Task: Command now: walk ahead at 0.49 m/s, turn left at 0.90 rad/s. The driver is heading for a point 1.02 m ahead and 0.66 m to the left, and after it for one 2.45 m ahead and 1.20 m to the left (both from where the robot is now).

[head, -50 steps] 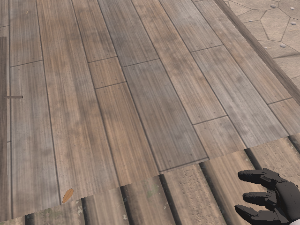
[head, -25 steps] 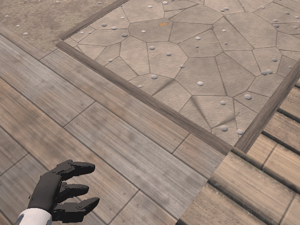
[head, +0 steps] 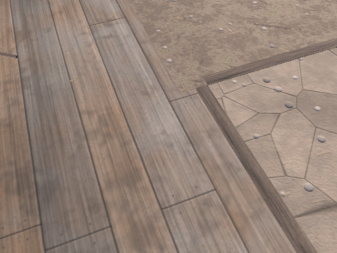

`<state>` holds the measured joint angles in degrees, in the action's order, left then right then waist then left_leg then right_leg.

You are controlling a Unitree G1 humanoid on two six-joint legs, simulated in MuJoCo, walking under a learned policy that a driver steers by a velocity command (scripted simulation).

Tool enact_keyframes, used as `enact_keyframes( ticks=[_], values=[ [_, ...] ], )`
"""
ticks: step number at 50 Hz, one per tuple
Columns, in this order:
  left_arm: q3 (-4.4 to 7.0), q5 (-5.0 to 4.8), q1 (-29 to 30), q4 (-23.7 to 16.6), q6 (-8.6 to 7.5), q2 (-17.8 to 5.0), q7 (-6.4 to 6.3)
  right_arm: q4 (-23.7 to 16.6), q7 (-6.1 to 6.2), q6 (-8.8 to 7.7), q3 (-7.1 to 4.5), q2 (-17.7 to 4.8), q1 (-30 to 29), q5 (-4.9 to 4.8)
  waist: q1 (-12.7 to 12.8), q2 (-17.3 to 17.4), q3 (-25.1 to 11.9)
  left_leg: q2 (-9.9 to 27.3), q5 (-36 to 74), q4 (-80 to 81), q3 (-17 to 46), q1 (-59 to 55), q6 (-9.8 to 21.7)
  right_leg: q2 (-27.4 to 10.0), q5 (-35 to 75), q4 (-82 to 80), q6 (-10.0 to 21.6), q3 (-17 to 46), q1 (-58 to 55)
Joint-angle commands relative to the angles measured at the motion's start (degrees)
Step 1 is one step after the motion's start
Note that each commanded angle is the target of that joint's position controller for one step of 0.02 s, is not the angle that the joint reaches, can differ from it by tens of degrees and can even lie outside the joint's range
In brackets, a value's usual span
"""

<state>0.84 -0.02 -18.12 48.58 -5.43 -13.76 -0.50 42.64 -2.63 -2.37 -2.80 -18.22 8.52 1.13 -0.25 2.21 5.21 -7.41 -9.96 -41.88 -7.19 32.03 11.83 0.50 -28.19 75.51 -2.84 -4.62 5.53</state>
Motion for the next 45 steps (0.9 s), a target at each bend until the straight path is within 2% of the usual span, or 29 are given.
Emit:
enact_keyframes(
  ticks=[1,2,4,5,7,8,11,14,16,17,18,19,20,21,22,24,25,27,30,34,36,37,38,39,40,41,42,43,45],
  values=[
    [1.97,-1.64,4.1,-13.0,-3.85,-11.7,-0.12,-5.7,0.33,-1.4,-4.5,-13.2,8.4,-1.7,-2.5,-6.1,-18.2,22.7,12.6,24.4,50.7,-45.7,14.1,2.2,-1.0,16.2,1.5,15.1,39.3],
    [2.38,-0.46,5.4,-11.8,-3.0,-11.5,-0.86,-6.4,0.08,-1.72,-3.4,-9.5,3.6,-2.93,1.2,-14.7,-10.7,19.9,12.9,26.3,45.3,-33.9,9.9,-0.6,1.7,11.3,1.3,13.9,36.4],
    [3.19,0.33,3.5,-12.3,-0.71,-12.5,-1.42,-8.2,0.82,-2.08,-3.47,-9.0,0.3,-1.62,4.4,-10.1,-6.1,16.6,31.5,25.8,38.0,-18.2,9.3,-2.8,2.2,4.5,-1.2,14.2,29.2],
    [3.35,0.89,4.5,-13.1,-0.13,-12.0,-1.63,-8.2,1.24,-1.86,-3.12,-7.5,0.3,-1.97,4.4,-9.3,-5.5,13.1,35.6,25.1,32.1,-13.0,8.3,-3.1,3.1,-2.6,-2.0,13.3,26.0],
    [2.51,1.68,9.7,-15.6,0.17,-7.6,-2.05,-7.8,3.0,-0.69,-3.56,-7.9,0.9,-2.73,3.5,-7.9,-6.4,6.4,41.8,21.4,25.4,-9.2,4.8,-0.4,8.6,-16.5,-3.1,10.0,23.7],
    [2.05,1.5,11.7,-16.3,0.42,-5.9,-2.1,-7.5,4.05,0.46,-4.0,-8.5,2.2,-3.06,2.3,-6.2,-9.2,4.4,43.5,19.3,24.2,-10.5,2.2,1.6,13.3,-22.6,-3.4,9.1,22.5],
    [1.89,0.22,16.3,-17.6,0.93,-5.4,-1.65,-7.8,6.35,3.87,-4.85,-9.0,4.0,-3.93,-0.5,-0.5,-15.2,2.2,34.8,15.0,25.4,-14.7,-5.2,5.9,25.4,-36.1,-3.2,9.4,18.9],
    [2.72,-0.18,20.1,-18.6,0.7,-7.2,-0.78,-9.2,6.81,4.97,-4.52,-6.4,3.8,-3.09,-1.6,4.7,-12.7,2.1,20.0,12.8,31.5,-15.5,-7.5,6.6,29.1,-45.1,-2.5,11.9,16.8],
    [3.79,-0.01,17.3,-17.3,0.01,-9.0,-0.6,-11.1,6.39,4.71,-4.03,-4.5,1.1,-2.24,0.3,6.5,-11.7,2.6,13.0,7.5,34.9,-17.0,-7.4,4.2,32.2,-51.2,-1.3,14.3,13.4],
    [4.0,0.49,12.4,-15.7,-0.4,-8.8,-0.78,-12.2,5.76,4.62,-3.41,-3.1,-0.4,-2.22,2.6,4.0,-14.3,0.8,4.8,-1.4,32.6,-15.9,-8.5,0.1,39.4,-56.6,1.1,15.5,5.3],
    [4.04,1.5,10.1,-15.8,-0.04,-9.9,-1.48,-12.7,5.24,4.52,-1.85,1.6,3.2,-1.35,0.6,-6.1,-19.7,-3.8,-22.7,-15.7,25.6,-6.4,-10.7,-12.7,54.5,-52.6,7.4,26.3,-9.7],
    [3.77,3.17,8.3,-16.6,0.82,-10.1,-1.74,-13.3,3.98,4.06,-2.18,-1.4,12.6,-2.3,-3.6,-15.7,-26.0,-5.0,-36.1,-27.2,22.5,2.9,-13.3,-26.9,62.3,-50.5,19.7,42.6,-18.9],
    [4.89,1.61,11.2,-17.0,1.5,-11.0,-1.89,-11.9,2.7,3.92,-3.48,-7.5,14.2,-2.82,-3.7,-17.0,-25.7,1.7,-30.2,-35.7,18.6,7.0,-15.7,-30.1,47.4,-51.9,23.2,48.4,-15.4],
    [4.1,1.39,12.7,-18.5,2.09,-6.9,-2.43,-10.8,2.74,4.64,-4.58,-10.9,8.4,-3.14,-0.3,-9.9,-19.7,4.3,-24.1,-38.3,16.6,8.0,-17.0,-22.7,37.1,-52.5,19.8,38.4,-9.8],
    [3.54,1.38,13.7,-18.7,3.17,-6.3,-2.7,-11.0,3.24,5.54,-4.66,-10.9,5.5,-2.88,-0.1,-5.6,-15.9,5.5,-19.1,-38.9,15.0,7.7,-17.5,-18.1,29.3,-53.8,16.1,31.0,-3.6],
    [4.05,1.41,17.1,-18.5,4.42,-8.7,-3.04,-12.4,3.79,6.44,-3.62,-7.9,4.6,-2.61,-1.4,-5.9,-9.6,7.6,-14.7,-34.3,11.3,4.3,-17.1,-13.0,26.4,-57.6,13.6,21.6,8.2],
    [4.4,1.74,16.3,-17.8,4.68,-9.3,-3.16,-12.7,3.86,6.31,-3.04,-6.0,4.4,-2.54,-1.2,-6.9,-9.3,7.9,-13.8,-31.6,9.4,2.5,-16.7,-11.7,27.9,-58.7,13.6,17.9,10.0],
    [4.95,1.92,14.8,-16.4,4.95,-9.8,-3.06,-13.0,3.99,5.85,-2.38,-4.1,4.1,-2.65,-0.6,-9.3,-11.6,9.5,-13.7,-26.4,8.0,1.1,-16.4,-12.7,30.7,-59.3,15.1,14.1,7.9],
    [5.86,1.12,15.4,-15.4,4.91,-11.0,-2.71,-13.2,3.63,5.75,-2.25,-4.4,2.9,-2.41,-0.3,-10.4,-14.1,12.5,-11.2,-17.5,8.2,-3.3,-15.1,-15.7,28.3,-59.8,15.5,11.3,6.8],
    [6.95,0.05,15.9,-14.0,5.07,-12.7,-1.93,-11.6,2.74,6.37,-3.35,-6.0,5.2,-2.44,-1.4,-12.5,-13.7,11.2,-8.8,-4.5,4.4,-12.7,-12.1,-17.1,19.6,-59.3,12.9,5.8,9.2],
    [6.78,-0.52,15.4,-13.0,5.3,-11.0,-1.81,-9.2,2.64,6.76,-4.42,-6.3,9.7,-2.38,-3.4,-10.1,-13.5,8.5,-5.8,5.4,2.6,-20.8,-9.1,-16.0,13.0,-53.7,8.9,1.8,12.8],
    [6.36,-0.77,13.3,-12.0,5.8,-8.4,-1.64,-8.1,2.97,6.76,-5.39,-7.7,12.9,-2.05,-4.0,-4.3,-10.5,8.9,-4.7,12.1,7.8,-25.5,-6.3,-12.7,6.7,-44.6,5.0,-1.6,19.6],
    [5.78,0.58,10.9,-13.2,6.25,-5.5,-1.23,-9.4,4.03,6.43,-7.12,-15.7,14.1,-1.74,-1.5,15.8,-6.0,24.7,6.4,20.4,34.2,-29.9,1.6,-3.6,-7.3,-23.6,-1.7,-7.1,37.4],
    [6.06,1.35,19.9,-17.3,5.25,-7.0,-1.56,-11.9,3.78,4.77,-6.9,-17.4,10.8,0.55,-4.1,14.3,-7.6,27.5,2.0,25.9,45.0,-23.3,8.7,0.9,-8.7,-14.8,-0.9,6.8,42.9],
    [6.51,0.48,22.3,-18.0,4.79,-8.8,-1.89,-12.3,3.72,3.48,-6.69,-15.7,7.0,1.12,-2.8,9.7,-6.1,25.0,-6.1,28.0,41.4,-21.3,5.9,0.0,-2.6,-12.1,1.3,10.0,42.6],
    [6.96,0.17,20.1,-16.6,4.7,-9.9,-2.22,-12.6,3.97,2.84,-6.19,-13.8,3.1,-0.01,-0.3,7.8,-5.5,22.2,-7.7,27.4,37.3,-19.8,2.2,-0.7,3.6,-12.9,2.2,10.8,41.1],
    [7.26,0.7,16.7,-14.3,4.97,-10.2,-2.59,-13.2,4.23,2.93,-5.29,-11.0,0.2,-0.95,1.0,6.1,-7.2,21.1,-4.8,25.0,32.9,-20.0,-0.2,-1.6,7.5,-12.4,1.6,10.2,39.1],
    [7.26,1.3,14.4,-13.1,5.17,-9.7,-2.52,-13.5,4.6,3.11,-4.45,-9.0,-1.3,-1.3,1.7,6.5,-9.1,19.3,0.1,23.2,29.3,-18.2,-1.1,-1.1,10.3,-10.6,0.7,9.0,35.3],
    [6.8,0.76,13.5,-12.6,5.26,-8.5,-1.69,-13.1,5.09,3.34,-3.21,-6.3,-0.1,-0.96,1.7,5.8,-11.6,17.2,6.5,21.3,26.0,-17.6,-1.2,0.0,13.1,-8.5,-0.5,7.7,30.8]
  ],
)
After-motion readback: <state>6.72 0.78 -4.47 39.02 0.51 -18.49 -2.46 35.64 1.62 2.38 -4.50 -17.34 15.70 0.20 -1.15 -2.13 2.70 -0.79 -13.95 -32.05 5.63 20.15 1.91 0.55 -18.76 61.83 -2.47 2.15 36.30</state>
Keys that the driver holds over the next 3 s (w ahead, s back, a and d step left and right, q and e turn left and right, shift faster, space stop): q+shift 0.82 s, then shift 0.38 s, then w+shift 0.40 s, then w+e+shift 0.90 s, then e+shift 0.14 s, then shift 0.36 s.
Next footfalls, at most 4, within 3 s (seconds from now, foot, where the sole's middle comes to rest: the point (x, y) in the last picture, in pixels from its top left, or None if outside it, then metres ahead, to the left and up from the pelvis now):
0.36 right None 0.43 -0.08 -0.73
0.74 left None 0.19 0.07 -0.73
1.16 right None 0.38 -0.07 -0.73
1.54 left None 0.19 0.15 -0.73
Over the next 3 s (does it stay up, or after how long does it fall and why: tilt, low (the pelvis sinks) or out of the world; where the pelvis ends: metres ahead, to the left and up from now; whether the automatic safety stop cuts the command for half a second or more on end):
stays up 1.09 0.71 0.04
